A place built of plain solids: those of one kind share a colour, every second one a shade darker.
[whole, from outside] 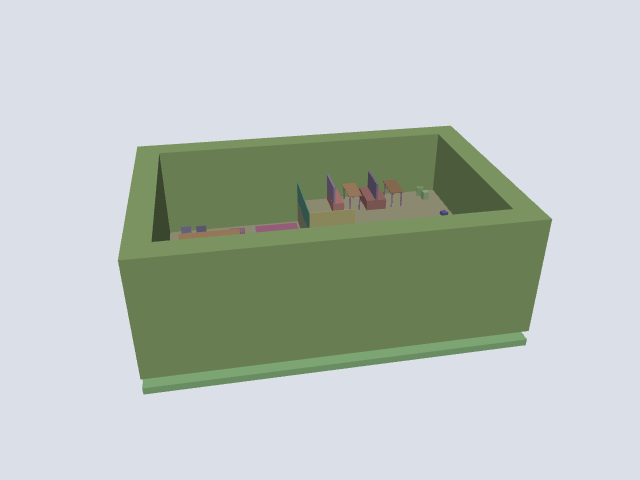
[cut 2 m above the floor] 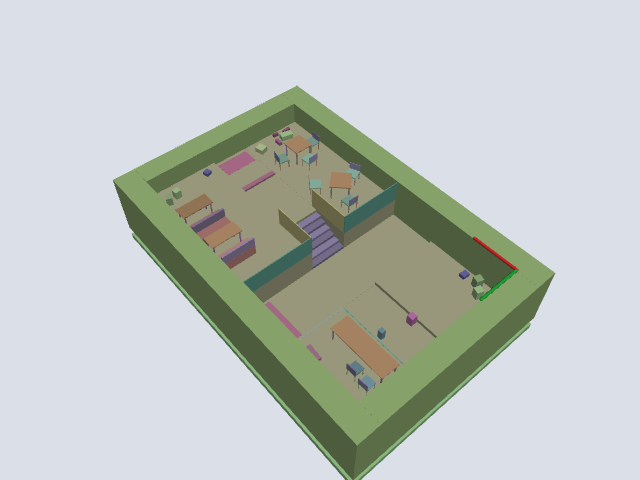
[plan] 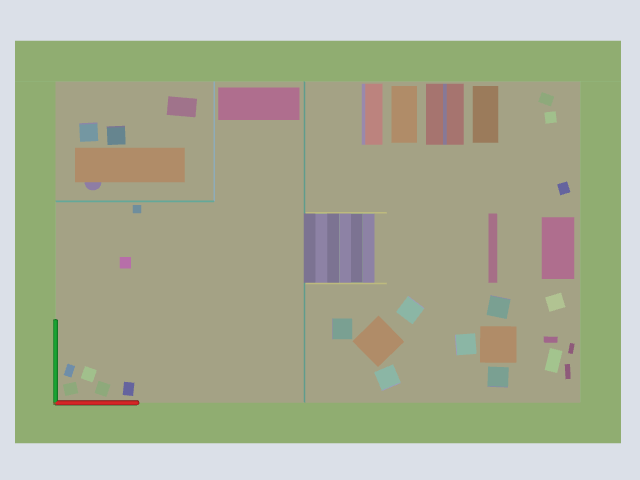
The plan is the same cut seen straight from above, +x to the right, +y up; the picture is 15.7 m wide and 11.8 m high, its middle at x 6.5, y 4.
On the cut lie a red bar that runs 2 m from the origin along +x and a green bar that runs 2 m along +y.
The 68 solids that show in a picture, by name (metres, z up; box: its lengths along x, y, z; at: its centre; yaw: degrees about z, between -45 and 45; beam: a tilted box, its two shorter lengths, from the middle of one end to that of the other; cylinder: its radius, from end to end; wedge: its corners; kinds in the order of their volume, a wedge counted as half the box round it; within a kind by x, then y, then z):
{
 "wall_1": {"box": [1.0, 7.9, 5.0], "at": [-0.5, 3.95, 1.5]},
 "wall_2": {"box": [14.9, 1.0, 5.0], "at": [6.45, -0.5, 1.5]},
 "wall_3": {"box": [14.9, 1.0, 5.0], "at": [6.45, 8.4, 1.5]},
 "wall_4": {"box": [1.0, 7.9, 5.0], "at": [13.4, 3.95, 1.5]},
 "floor_1": {"box": [3.9, 3.25, 1.16], "at": [1.95, 1.62, -0.42]},
 "floor_2": {"box": [3.9, 1.7, 1.0], "at": [1.95, 4.1, -0.5]},
 "floor_3": {"box": [3.9, 2.95, 1.0], "at": [1.95, 6.42, -0.5]},
 "floor_4": {"box": [2.2, 7.9, 1.0], "at": [5.0, 3.95, -0.5]},
 "floor_5": {"box": [6.8, 2.95, 1.0], "at": [9.5, 1.48, 0.45]},
 "floor_6": {"box": [6.8, 3.25, 1.15], "at": [9.5, 6.28, 0.52]},
 "floor_7": {"box": [5.06, 1.7, 1.0], "at": [10.37, 3.8, 0.45]},
 "floor_base_1": {"box": [14.9, 9.9, 0.3], "at": [6.45, 3.95, -1.57]},
 "floor_base_2": {"box": [6.7, 7.9, 0.3], "at": [9.55, 3.95, -0.62]},
 "step_tread_1": {"box": [0.29, 1.7, 0.19], "at": [6.25, 3.8, 0.04]},
 "step_tread_2": {"box": [0.29, 1.7, 0.33], "at": [6.54, 3.8, 0.11]},
 "step_tread_3": {"box": [0.29, 1.7, 0.46], "at": [6.83, 3.8, 0.17]},
 "step_tread_4": {"box": [0.29, 1.7, 0.59], "at": [7.12, 3.8, 0.24]},
 "step_tread_5": {"box": [0.29, 1.7, 0.73], "at": [7.41, 3.8, 0.31]},
 "step_tread_6": {"box": [0.29, 1.7, 0.86], "at": [7.7, 3.8, 0.38]},
 "bench_seat_1": {"box": [0.51, 1.5, 0.48], "at": [7.78, 7.09, 1.33]},
 "bench_seat_2": {"box": [0.93, 1.5, 0.48], "at": [9.57, 7.09, 1.33]},
 "rail_rim_1": {"box": [0.04, 2.95, 1.0], "at": [6.12, 1.48, 1.45]},
 "rail_rim_2": {"box": [0.04, 3.25, 1.0], "at": [6.12, 6.28, 1.59]},
 "top_1": {"box": [2.7, 0.85, 0.042], "at": [1.83, 5.85, 0.75]},
 "top_2": {"box": [0.9, 0.9, 0.046], "at": [7.93, 1.51, 1.68], "yaw": 44.4},
 "top_3": {"box": [0.63, 1.4, 0.042], "at": [8.57, 7.09, 1.84]},
 "top_4": {"box": [0.63, 1.4, 0.042], "at": [10.57, 7.09, 1.84]},
 "top_5": {"box": [0.9, 0.9, 0.046], "at": [10.88, 1.43, 1.68], "yaw": -0.4},
 "bench_back_1": {"box": [0.09, 1.5, 0.82], "at": [7.57, 7.09, 1.99]},
 "bench_back_2": {"box": [0.09, 1.5, 0.82], "at": [9.57, 7.09, 1.99]},
 "cable_reel_1": {"box": [0.33, 0.29, 0.4], "at": [0.37, 0.34, 0.36], "yaw": 11.8},
 "cable_reel_2": {"box": [0.31, 0.32, 0.44], "at": [0.82, 0.7, 0.38], "yaw": -19.9},
 "cable_reel_3": {"box": [0.31, 0.32, 0.51], "at": [1.15, 0.34, 0.41], "yaw": -19.1},
 "cable_reel_4": {"box": [0.33, 0.26, 0.4], "at": [12.06, 7.46, 1.29], "yaw": -19.6},
 "cable_reel_5": {"box": [0.28, 0.28, 0.39], "at": [12.17, 7.01, 1.29], "yaw": 6.5},
 "low_mat_1": {"box": [2.0, 0.8, 0.06], "at": [5.0, 7.35, -0.02]},
 "low_mat_2": {"box": [0.8, 1.52, 0.06], "at": [12.35, 3.8, 0.92]},
 "rail_1": {"box": [2.0, 0.04, 1.0], "at": [7.14, 2.93, 1.45]},
 "rail_2": {"box": [2.0, 0.04, 1.0], "at": [7.14, 4.67, 1.59]},
 "chair_seat_1": {"box": [0.5, 0.51, 0.05], "at": [7.05, 1.82, 1.36]},
 "chair_seat_2": {"box": [0.51, 0.5, 0.05], "at": [8.16, 0.62, 1.36], "yaw": 22.5},
 "chair_seat_3": {"box": [0.51, 0.5, 0.05], "at": [8.72, 2.28, 1.36], "yaw": -37.0},
 "chair_seat_4": {"box": [0.5, 0.51, 0.05], "at": [10.08, 1.44, 1.36], "yaw": 4.4},
 "chair_seat_5": {"box": [0.51, 0.5, 0.05], "at": [10.88, 0.63, 1.36], "yaw": -2.0},
 "chair_seat_6": {"box": [0.51, 0.5, 0.05], "at": [10.89, 2.35, 1.36], "yaw": -11.4},
 "carton_folded_1": {"box": [0.71, 0.46, 0.18], "at": [3.1, 7.27, 0.04], "yaw": -5.0},
 "step_hump_1": {"box": [0.22, 1.7, 0.15], "at": [10.75, 3.8, 0.97]},
 "crate_1": {"box": [0.32, 0.56, 0.26], "at": [12.24, 1.04, 1.07], "yaw": -13.7},
 "edge_bag_1": {"box": [0.28, 0.28, 0.45], "at": [1.72, 3.44, 0.23]},
 "step_stool_1": {"box": [0.41, 0.37, 0.23], "at": [12.28, 2.47, 1.06], "yaw": 17.0},
 "book_pile_1": {"box": [0.26, 0.33, 0.17], "at": [1.79, 0.34, 0.24], "yaw": -5.9},
 "book_pile_2": {"box": [0.26, 0.28, 0.2], "at": [12.49, 5.27, 1.15], "yaw": 16.5},
 "dumbbell_1": {"box": [0.34, 0.15, 0.16], "at": [12.17, 1.55, 1.02], "yaw": -0.6},
 "dumbbell_2": {"box": [0.13, 0.37, 0.16], "at": [12.59, 0.77, 1.02], "yaw": 2.6},
 "dumbbell_3": {"box": [0.12, 0.26, 0.2], "at": [12.68, 1.33, 0.99], "yaw": -10.5},
 "edge_umbrella_stand_1": {"box": [0.21, 0.21, 0.47], "at": [2.0, 4.76, 0.23]},
 "hose_coil_1": {"cylinder": 0.21, "from": [0.92, 5.43, -0.05], "to": [0.92, 5.43, 0.09]},
 "chairb_seat_1": {"box": [0.45, 0.46, 0.04], "at": [0.81, 6.65, 0.45], "yaw": 2.6},
 "chairb_seat_2": {"box": [0.45, 0.46, 0.04], "at": [1.49, 6.57, 0.45], "yaw": 2.2},
 "chair_back_1": {"box": [0.02, 0.51, 0.33], "at": [6.81, 1.82, 1.55]},
 "chair_back_2": {"box": [0.51, 0.02, 0.33], "at": [8.25, 0.4, 1.55], "yaw": 22.5},
 "chair_back_3": {"box": [0.02, 0.51, 0.33], "at": [9.84, 1.42, 1.55], "yaw": 4.4},
 "chair_back_4": {"box": [0.51, 0.02, 0.33], "at": [10.87, 0.39, 1.55], "yaw": -2.0},
 "parcel_1": {"box": [0.2, 0.3, 0.19], "at": [0.34, 0.79, 0.2], "yaw": -18.7},
 "chairb_back_1": {"box": [0.45, 0.036, 0.33], "at": [0.81, 6.86, 0.64], "yaw": 2.6},
 "chairb_back_2": {"box": [0.45, 0.036, 0.33], "at": [1.48, 6.78, 0.64], "yaw": 2.2},
 "low_stripS_1": {"box": [3.9, 0.04, 0.06], "at": [1.95, 4.95, -0.02]},
 "low_stripE_1": {"box": [0.04, 2.95, 0.06], "at": [3.9, 6.42, -0.02]}
}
